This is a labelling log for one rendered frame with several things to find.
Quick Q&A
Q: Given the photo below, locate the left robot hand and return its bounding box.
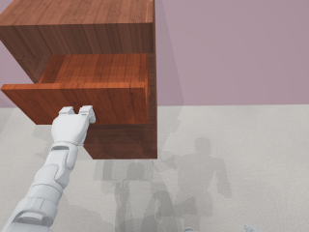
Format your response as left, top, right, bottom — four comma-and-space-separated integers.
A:
51, 105, 96, 147

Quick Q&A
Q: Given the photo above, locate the left robot forearm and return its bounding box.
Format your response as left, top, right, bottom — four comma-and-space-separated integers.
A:
0, 141, 78, 232

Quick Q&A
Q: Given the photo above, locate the drawer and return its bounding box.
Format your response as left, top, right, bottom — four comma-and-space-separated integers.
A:
0, 53, 150, 125

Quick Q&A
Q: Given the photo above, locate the cabinet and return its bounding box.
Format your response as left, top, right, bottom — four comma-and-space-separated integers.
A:
0, 0, 157, 160

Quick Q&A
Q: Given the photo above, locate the robot left upper arm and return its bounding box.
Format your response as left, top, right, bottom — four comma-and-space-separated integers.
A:
5, 222, 53, 232

